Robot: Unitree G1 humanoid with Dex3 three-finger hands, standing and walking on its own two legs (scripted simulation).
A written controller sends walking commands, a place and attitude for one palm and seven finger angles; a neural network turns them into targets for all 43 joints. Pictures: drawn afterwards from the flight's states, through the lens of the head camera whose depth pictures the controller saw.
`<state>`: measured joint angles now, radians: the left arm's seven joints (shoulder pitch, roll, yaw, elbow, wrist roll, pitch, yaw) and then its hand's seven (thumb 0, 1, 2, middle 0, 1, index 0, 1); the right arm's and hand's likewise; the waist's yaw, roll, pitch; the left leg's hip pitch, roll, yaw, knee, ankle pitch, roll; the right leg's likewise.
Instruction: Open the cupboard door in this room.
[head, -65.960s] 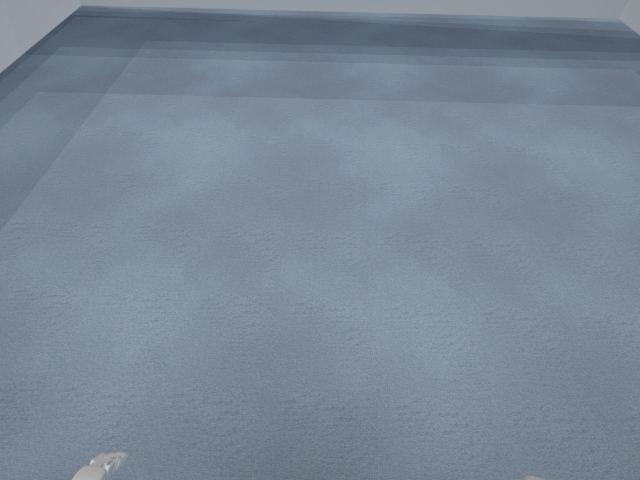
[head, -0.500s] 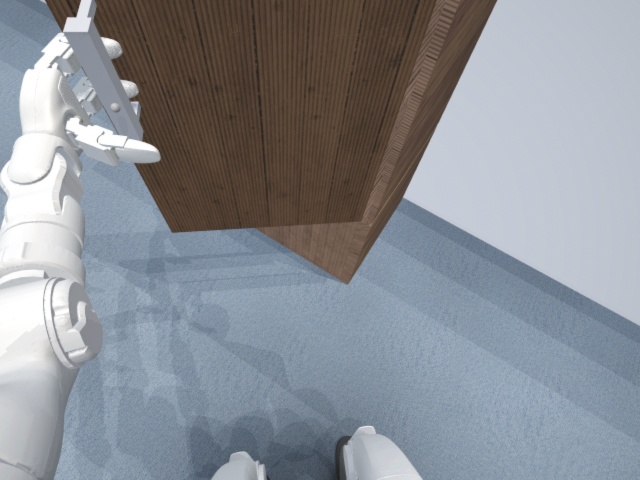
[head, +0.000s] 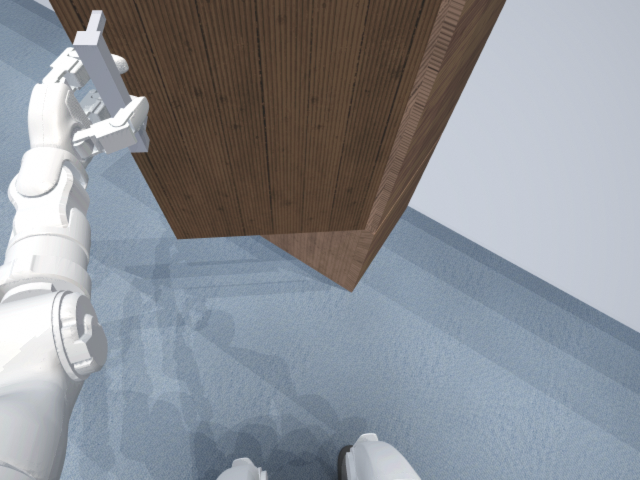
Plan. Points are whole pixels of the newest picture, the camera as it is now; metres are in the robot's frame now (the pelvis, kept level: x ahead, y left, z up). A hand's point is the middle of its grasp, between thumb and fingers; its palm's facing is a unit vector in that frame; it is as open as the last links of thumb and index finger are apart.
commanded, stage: close the thumb around the handle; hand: left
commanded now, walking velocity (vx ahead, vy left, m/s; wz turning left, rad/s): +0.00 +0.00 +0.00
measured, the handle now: (120, 87) +0.57 +0.20 +0.12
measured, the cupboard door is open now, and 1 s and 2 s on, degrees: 38 67 77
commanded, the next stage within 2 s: pull the door open along its arc in 0.18 s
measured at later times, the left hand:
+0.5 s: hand (135, 129) +0.50 +0.17 +0.11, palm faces +0.02 -1.00 -0.01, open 5.8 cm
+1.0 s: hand (193, 249) +0.34 +0.10 +0.12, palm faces +0.33 -0.94 +0.05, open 6.4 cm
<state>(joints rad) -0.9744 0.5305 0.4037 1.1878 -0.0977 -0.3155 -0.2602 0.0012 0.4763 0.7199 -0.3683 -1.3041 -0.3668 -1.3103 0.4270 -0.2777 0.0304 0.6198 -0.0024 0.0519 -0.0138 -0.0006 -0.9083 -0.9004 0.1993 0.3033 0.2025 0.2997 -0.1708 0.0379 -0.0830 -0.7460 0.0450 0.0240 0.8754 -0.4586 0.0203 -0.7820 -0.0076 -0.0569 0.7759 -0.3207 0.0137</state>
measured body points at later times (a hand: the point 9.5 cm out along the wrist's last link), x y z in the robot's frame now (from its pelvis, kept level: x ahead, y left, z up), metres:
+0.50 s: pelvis -0.01 +0.00 +0.00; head +0.10 +0.00 +0.44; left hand +0.50 +0.23 +0.12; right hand -0.03 -0.27 -0.11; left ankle -0.03 +0.10 -0.70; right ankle +0.02 -0.13 -0.70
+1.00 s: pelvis +0.01 -0.01 +0.02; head +0.03 -0.03 +0.47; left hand +0.32 +0.15 +0.12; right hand +0.19 -0.23 -0.07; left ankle -0.03 +0.10 -0.70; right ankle +0.02 -0.13 -0.70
